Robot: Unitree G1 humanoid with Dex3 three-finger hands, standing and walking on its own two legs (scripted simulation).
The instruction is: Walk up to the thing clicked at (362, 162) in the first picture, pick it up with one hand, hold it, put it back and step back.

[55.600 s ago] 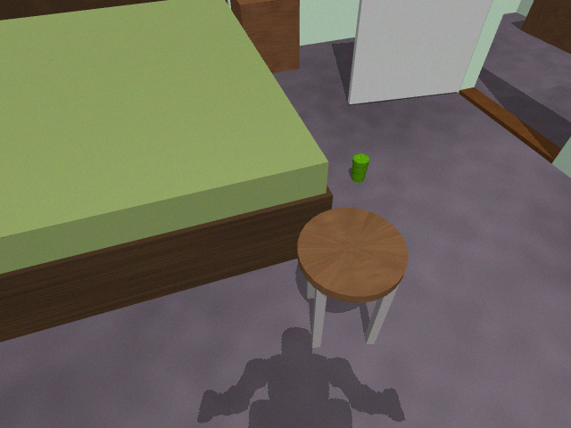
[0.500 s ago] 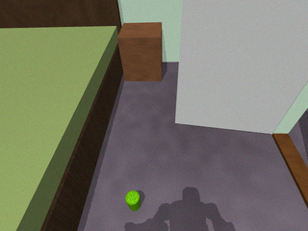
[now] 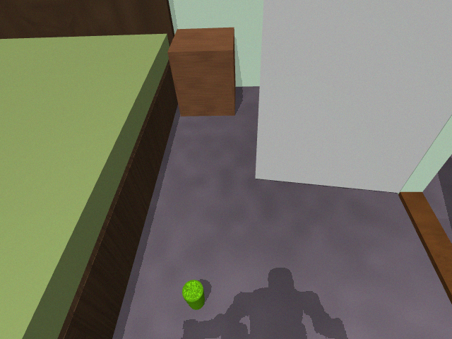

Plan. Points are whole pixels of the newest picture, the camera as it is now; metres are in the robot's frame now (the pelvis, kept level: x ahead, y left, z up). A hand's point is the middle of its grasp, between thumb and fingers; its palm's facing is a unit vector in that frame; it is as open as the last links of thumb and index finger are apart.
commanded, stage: stand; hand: left
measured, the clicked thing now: (194, 296) +0.43 +0.20 -0.71
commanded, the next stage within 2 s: step back in 0.40 s
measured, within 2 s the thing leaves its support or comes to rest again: neither
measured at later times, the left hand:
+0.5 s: hand out of the picture +0.09 +0.25 -0.16, palm faces +0.02 -0.94 -0.35, open 7.4 cm
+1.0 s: hand out of the picture +0.06 +0.33 -0.18, palm faces -0.06 -0.94 -0.34, open 7.4 cm
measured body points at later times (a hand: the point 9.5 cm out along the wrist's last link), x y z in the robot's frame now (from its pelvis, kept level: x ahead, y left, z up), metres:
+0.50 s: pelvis +0.00 +0.00 +0.00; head +0.03 -0.01 +0.44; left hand +0.09 +0.30 -0.13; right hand +0.08 -0.31 -0.14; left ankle +0.01 +0.12 -0.75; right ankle +0.02 -0.12 -0.75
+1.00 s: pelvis -0.07 +0.07 -0.02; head +0.02 +0.10 +0.42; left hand +0.07 +0.37 -0.16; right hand +0.00 -0.24 -0.13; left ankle -0.06 +0.15 -0.75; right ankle -0.10 -0.06 -0.70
